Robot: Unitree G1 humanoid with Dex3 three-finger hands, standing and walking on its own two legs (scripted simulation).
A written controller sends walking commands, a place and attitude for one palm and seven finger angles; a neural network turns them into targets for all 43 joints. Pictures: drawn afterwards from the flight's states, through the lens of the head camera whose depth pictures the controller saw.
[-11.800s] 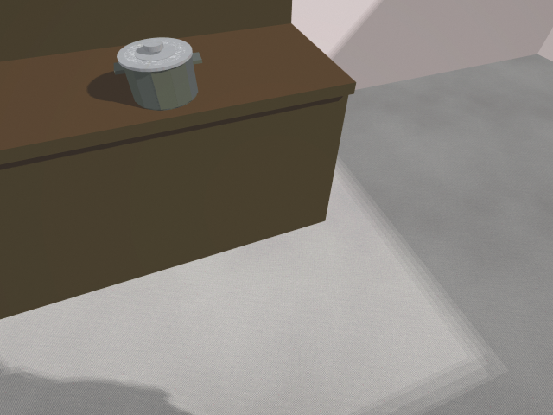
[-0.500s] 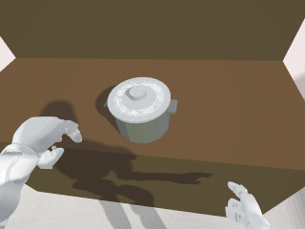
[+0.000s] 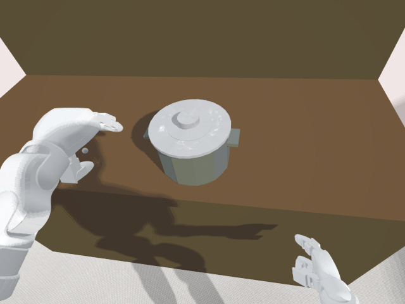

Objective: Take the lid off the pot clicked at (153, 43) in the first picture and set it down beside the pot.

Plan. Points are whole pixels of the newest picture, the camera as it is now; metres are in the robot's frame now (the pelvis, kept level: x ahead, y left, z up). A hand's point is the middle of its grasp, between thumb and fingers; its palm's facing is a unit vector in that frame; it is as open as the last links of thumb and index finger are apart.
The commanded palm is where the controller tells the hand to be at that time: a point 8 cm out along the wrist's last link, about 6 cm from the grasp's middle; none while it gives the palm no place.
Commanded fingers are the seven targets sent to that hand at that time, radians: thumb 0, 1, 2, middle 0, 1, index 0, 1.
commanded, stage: move the open hand above the knob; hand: left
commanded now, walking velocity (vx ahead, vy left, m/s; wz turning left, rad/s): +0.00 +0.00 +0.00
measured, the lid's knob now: (188, 119) +0.48 +0.11 +0.10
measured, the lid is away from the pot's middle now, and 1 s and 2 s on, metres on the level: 0.00 0.00 0.00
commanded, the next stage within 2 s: none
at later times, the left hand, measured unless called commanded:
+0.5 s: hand (131, 144) +0.35 +0.18 +0.15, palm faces -0.18 -0.06 -0.98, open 10.1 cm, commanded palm +0.33 +0.19 +0.23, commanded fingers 0.00 -0.33 1.51 -0.85 -0.08 -0.85 -0.08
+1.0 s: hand (149, 112) +0.41 +0.16 +0.18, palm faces -0.08 -0.10 -0.99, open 10.1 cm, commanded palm +0.38 +0.15 +0.23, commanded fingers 0.00 -0.33 1.51 -0.85 -0.08 -0.85 -0.08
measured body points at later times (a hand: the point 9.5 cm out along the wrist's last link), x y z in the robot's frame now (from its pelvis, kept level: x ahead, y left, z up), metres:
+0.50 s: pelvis +0.02 -0.02 +0.00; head +0.04 -0.07 +0.45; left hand +0.35 +0.18 +0.21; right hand +0.25 -0.24 -0.10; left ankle +0.04 +0.08 -0.74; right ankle +0.03 -0.14 -0.74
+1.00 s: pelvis +0.03 -0.02 +0.00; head +0.05 -0.08 +0.45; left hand +0.41 +0.16 +0.23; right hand +0.24 -0.23 -0.11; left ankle +0.04 +0.08 -0.74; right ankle +0.03 -0.14 -0.74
